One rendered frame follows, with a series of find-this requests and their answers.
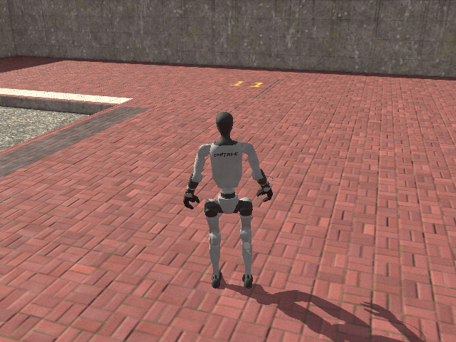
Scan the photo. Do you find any right robot forearm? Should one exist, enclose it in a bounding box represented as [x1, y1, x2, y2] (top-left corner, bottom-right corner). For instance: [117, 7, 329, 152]
[257, 169, 271, 192]

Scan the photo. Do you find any left robot hand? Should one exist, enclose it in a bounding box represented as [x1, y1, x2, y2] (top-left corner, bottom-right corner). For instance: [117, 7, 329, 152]
[183, 195, 200, 209]

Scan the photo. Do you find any right robot hand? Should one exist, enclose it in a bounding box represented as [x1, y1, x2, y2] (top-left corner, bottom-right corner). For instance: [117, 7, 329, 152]
[256, 189, 273, 202]

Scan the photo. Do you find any robot left upper arm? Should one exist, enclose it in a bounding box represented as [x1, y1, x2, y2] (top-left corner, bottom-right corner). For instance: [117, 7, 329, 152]
[192, 144, 211, 183]

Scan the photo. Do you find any robot head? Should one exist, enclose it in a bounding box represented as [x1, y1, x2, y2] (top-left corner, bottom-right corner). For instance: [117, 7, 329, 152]
[214, 112, 238, 146]

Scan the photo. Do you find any left robot forearm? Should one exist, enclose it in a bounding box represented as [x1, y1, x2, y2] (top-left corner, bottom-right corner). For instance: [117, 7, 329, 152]
[185, 172, 199, 197]

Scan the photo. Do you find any humanoid robot torso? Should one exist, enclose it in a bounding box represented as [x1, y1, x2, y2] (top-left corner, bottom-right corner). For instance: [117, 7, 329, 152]
[209, 140, 243, 214]

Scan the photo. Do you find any robot right upper arm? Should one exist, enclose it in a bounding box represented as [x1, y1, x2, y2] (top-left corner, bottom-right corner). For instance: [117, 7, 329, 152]
[240, 142, 263, 180]

